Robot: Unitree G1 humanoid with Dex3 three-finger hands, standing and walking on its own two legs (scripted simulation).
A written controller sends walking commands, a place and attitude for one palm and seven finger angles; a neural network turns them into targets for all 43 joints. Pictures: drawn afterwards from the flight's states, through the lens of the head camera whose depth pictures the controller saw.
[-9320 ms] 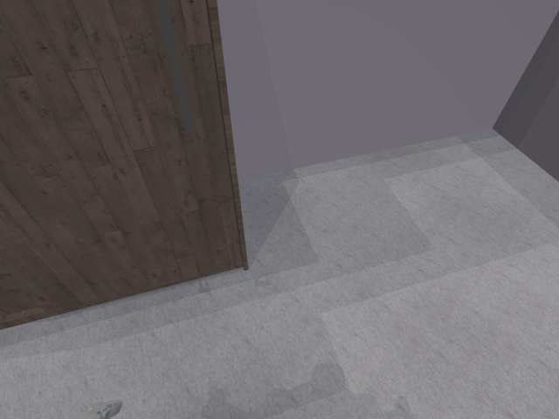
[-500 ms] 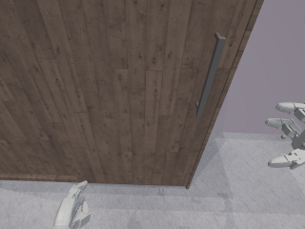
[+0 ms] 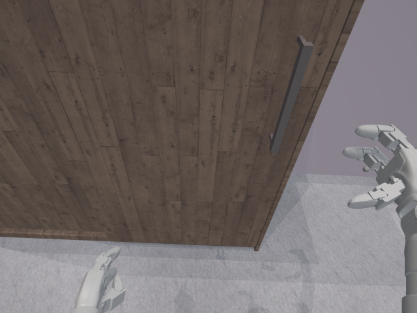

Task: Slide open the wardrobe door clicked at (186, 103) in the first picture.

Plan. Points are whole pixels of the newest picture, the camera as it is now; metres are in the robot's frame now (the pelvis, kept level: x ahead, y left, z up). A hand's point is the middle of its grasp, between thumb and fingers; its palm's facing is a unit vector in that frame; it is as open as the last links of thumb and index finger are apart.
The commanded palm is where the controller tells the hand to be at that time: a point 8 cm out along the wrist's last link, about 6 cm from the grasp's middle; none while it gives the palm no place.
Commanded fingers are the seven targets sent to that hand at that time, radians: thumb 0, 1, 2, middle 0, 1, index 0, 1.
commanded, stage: move the hooked fingers beside the handle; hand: right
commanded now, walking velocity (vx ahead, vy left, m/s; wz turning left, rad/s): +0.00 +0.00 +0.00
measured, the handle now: (285, 101) +0.57 -0.17 +0.14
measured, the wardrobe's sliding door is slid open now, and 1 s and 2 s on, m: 0.00 0.00 0.00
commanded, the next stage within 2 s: none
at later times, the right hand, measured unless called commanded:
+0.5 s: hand (344, 145) +0.39 -0.24 +0.16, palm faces +0.02 +1.00 +0.00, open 14.0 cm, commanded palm +0.36 -0.29 +0.16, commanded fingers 0.00 0.50 -0.30 0.30 1.20 0.30 1.20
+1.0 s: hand (320, 119) +0.46 -0.22 +0.17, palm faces +0.02 +1.00 +0.00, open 14.0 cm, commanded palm +0.44 -0.28 +0.16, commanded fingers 0.00 0.50 -0.30 0.30 1.20 0.30 1.20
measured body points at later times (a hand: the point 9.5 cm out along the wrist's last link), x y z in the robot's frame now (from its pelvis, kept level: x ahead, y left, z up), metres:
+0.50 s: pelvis +0.01 +0.00 +0.00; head +0.01 +0.00 +0.45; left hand +0.15 +0.25 -0.09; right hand +0.38 -0.30 +0.17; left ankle -0.01 +0.11 -0.74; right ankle +0.05 -0.12 -0.74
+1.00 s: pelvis +0.02 +0.00 -0.01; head +0.04 +0.00 +0.44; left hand +0.09 +0.27 -0.11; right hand +0.45 -0.27 +0.17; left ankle -0.01 +0.11 -0.74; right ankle +0.05 -0.12 -0.74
